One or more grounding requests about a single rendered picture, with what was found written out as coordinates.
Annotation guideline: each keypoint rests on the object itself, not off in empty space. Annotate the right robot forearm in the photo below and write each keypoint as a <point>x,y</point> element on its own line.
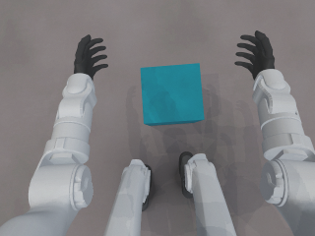
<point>279,119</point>

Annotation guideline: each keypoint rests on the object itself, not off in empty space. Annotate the robot left upper arm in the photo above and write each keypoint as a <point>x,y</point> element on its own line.
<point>57,193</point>

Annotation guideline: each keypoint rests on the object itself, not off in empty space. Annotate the left robot forearm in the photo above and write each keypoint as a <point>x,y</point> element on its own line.
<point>71,131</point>

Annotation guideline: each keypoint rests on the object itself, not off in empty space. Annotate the right robot shin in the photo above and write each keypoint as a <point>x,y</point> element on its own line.
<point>199,156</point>

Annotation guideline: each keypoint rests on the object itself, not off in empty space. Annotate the robot shin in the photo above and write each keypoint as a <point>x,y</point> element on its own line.
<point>199,156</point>
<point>136,162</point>

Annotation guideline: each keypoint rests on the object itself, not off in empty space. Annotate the left robot shin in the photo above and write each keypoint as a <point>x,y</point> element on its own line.
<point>136,162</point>

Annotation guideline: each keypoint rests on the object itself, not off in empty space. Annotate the robot right hand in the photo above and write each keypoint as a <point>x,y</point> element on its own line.
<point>263,58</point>

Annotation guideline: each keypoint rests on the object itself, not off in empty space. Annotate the robot left hand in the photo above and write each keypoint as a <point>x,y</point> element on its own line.
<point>84,63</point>

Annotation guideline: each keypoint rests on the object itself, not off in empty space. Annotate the carton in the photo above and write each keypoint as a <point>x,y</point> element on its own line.
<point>172,94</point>

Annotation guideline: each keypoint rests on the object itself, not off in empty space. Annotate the robot right upper arm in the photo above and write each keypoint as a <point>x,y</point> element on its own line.
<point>290,186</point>

